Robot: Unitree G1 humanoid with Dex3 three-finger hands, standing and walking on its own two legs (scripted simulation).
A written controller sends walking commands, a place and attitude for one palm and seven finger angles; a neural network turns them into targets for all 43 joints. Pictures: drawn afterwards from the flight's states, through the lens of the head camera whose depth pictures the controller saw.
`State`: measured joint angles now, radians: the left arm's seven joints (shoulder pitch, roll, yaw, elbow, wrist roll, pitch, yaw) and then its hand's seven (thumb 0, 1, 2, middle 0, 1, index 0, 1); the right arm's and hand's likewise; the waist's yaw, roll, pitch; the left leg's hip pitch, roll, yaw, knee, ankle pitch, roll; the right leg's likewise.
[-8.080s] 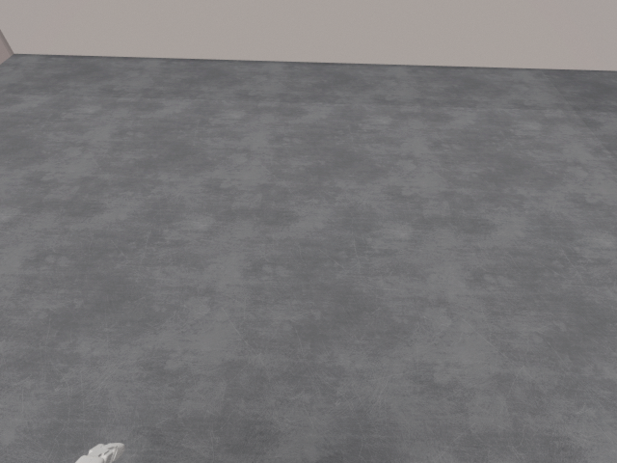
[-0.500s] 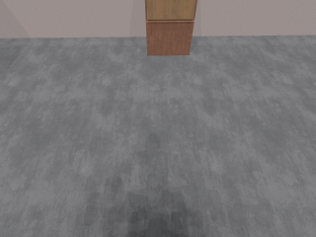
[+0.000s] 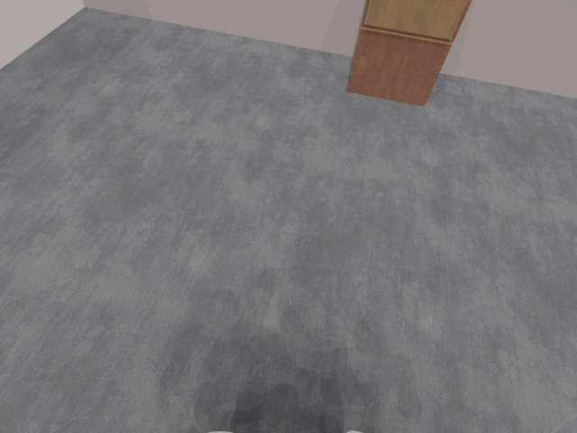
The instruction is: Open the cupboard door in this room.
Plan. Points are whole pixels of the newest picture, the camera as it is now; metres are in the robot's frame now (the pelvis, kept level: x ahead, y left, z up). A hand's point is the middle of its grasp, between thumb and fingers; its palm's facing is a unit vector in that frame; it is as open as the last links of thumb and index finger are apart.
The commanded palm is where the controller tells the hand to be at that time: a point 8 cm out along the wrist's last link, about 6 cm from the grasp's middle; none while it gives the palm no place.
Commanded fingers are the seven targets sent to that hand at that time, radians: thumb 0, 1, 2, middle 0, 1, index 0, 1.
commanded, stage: turn or walk to find it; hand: left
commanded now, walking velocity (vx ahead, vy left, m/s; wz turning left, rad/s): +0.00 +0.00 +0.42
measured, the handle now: out of the picture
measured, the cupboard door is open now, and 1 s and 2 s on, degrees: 0 0 0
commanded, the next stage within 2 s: stand and wait in 0.64 s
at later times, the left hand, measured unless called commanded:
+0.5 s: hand out of the picture +0.04 +0.17 -0.13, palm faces +0.22 -0.94 -0.27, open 7.4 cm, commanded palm none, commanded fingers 0.00 0.90 0.90 -0.20 -0.30 -0.20 -0.30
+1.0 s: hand out of the picture -0.07 +0.21 -0.16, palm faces +0.38 -0.90 -0.22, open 7.4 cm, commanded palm none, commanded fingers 0.00 0.90 0.90 -0.20 -0.30 -0.20 -0.30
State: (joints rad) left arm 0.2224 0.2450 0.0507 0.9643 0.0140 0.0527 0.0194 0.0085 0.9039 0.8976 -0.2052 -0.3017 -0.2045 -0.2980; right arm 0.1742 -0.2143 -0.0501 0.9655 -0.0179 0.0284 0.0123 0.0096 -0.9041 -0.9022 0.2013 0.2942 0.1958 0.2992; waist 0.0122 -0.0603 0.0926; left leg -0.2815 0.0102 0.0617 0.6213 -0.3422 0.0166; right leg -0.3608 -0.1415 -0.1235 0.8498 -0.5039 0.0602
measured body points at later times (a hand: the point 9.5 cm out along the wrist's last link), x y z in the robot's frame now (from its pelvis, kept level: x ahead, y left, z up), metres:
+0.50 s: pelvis +0.00 -0.03 +0.01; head +0.04 -0.05 +0.46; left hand +0.02 +0.22 -0.11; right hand +0.11 -0.27 -0.15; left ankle -0.06 +0.10 -0.64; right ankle +0.01 -0.13 -0.72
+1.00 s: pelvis -0.01 +0.02 +0.02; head +0.00 +0.05 +0.47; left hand -0.09 +0.26 -0.15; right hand +0.15 -0.16 -0.12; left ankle -0.06 +0.10 -0.72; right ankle +0.01 -0.13 -0.68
